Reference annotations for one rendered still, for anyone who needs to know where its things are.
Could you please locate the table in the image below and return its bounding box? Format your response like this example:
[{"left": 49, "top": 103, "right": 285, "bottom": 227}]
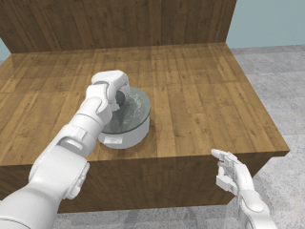
[{"left": 0, "top": 0, "right": 291, "bottom": 214}]

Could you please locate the robot right forearm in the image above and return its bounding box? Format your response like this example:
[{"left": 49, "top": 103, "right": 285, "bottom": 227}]
[{"left": 236, "top": 189, "right": 278, "bottom": 229}]

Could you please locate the left robot hand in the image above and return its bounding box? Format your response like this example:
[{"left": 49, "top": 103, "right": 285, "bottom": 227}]
[{"left": 91, "top": 70, "right": 130, "bottom": 112}]

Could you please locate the left robot upper arm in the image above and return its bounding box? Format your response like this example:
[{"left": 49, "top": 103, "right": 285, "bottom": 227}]
[{"left": 0, "top": 144, "right": 91, "bottom": 229}]

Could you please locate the knob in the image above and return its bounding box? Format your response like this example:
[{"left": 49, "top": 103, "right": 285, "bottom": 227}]
[{"left": 115, "top": 90, "right": 126, "bottom": 107}]

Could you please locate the right robot hand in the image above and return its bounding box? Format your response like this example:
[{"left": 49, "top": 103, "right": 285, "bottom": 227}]
[{"left": 211, "top": 149, "right": 255, "bottom": 198}]

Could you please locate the robot left forearm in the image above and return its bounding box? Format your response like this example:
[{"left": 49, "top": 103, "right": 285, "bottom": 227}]
[{"left": 29, "top": 78, "right": 116, "bottom": 182}]

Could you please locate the lid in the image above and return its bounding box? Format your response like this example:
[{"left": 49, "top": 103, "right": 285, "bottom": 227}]
[{"left": 101, "top": 86, "right": 151, "bottom": 135}]

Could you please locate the pot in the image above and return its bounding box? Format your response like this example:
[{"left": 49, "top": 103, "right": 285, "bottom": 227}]
[{"left": 98, "top": 116, "right": 150, "bottom": 149}]

